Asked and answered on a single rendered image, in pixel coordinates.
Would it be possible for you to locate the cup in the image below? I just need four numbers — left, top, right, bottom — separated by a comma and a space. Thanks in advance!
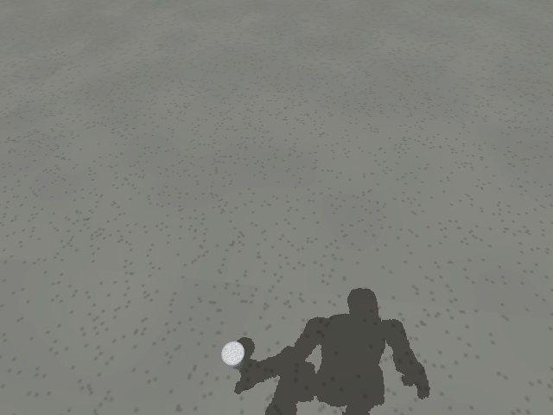
221, 342, 245, 371

